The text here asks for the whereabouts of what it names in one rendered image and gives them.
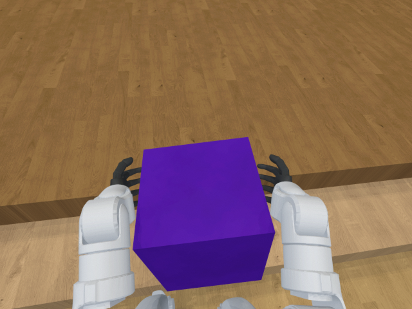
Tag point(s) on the left robot shin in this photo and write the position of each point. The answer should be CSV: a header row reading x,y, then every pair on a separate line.
x,y
158,292

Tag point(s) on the robot right forearm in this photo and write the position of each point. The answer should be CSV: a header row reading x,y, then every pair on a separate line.
x,y
308,268

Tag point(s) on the robot left hand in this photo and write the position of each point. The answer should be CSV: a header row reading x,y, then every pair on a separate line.
x,y
120,176

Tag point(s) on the robot right hand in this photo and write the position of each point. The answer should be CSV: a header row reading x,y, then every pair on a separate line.
x,y
281,173

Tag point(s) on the robot left forearm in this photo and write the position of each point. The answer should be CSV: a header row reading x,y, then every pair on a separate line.
x,y
105,276

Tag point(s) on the robot left thigh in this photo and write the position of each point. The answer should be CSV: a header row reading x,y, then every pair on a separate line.
x,y
159,301

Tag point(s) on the carton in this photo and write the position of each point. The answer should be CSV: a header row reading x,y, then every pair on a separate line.
x,y
202,217

